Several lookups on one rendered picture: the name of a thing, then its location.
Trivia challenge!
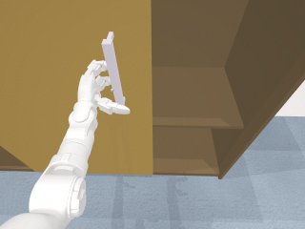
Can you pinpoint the left robot forearm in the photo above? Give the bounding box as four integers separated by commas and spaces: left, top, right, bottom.
29, 101, 98, 211

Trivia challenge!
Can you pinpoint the robot left hand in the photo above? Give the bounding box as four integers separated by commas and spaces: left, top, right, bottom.
77, 59, 131, 115

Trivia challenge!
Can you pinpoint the wardrobe door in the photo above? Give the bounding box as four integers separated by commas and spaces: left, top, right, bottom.
0, 146, 28, 166
0, 0, 153, 176

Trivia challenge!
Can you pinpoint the handle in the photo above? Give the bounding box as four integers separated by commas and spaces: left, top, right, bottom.
101, 31, 126, 106

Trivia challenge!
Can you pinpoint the left robot upper arm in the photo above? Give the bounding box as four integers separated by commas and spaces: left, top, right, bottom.
0, 174, 87, 229

